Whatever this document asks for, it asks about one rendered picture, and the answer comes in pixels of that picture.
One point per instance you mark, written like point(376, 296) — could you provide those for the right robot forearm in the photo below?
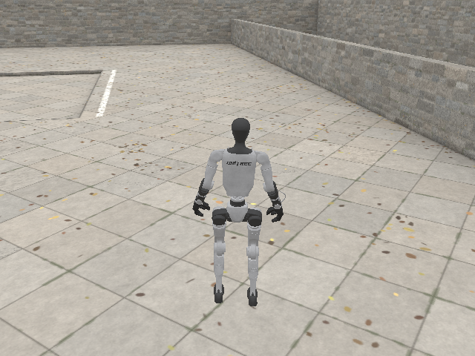
point(274, 197)

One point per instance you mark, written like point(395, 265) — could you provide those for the left robot thigh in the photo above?
point(219, 217)

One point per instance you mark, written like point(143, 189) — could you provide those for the left robot forearm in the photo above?
point(201, 194)

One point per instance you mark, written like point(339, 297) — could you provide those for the robot right upper arm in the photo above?
point(266, 170)

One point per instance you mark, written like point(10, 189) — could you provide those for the robot left foot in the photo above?
point(218, 297)

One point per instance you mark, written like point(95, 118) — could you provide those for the robot left hand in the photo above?
point(203, 206)

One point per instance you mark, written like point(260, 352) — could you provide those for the robot left upper arm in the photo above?
point(211, 168)

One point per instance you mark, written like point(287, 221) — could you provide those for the robot right hand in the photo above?
point(273, 211)

